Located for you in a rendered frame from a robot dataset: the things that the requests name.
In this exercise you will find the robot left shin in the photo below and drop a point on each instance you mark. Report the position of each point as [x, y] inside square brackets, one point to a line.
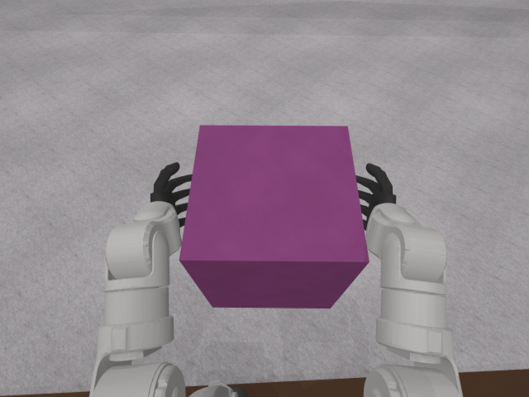
[218, 382]

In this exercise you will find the left robot forearm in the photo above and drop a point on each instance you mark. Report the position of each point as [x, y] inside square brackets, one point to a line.
[137, 321]

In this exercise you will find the robot right upper arm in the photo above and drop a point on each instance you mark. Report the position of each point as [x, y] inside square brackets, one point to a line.
[408, 381]

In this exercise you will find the robot left hand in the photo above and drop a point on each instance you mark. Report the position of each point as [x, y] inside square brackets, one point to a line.
[163, 189]

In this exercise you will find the robot left upper arm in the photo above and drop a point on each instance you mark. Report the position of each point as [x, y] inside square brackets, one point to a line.
[160, 379]

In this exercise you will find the carton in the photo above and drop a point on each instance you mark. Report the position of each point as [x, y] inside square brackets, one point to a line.
[273, 217]

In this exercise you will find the robot right hand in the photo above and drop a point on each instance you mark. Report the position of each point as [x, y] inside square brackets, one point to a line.
[382, 191]

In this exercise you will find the right robot forearm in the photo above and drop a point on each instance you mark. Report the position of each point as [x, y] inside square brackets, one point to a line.
[413, 269]

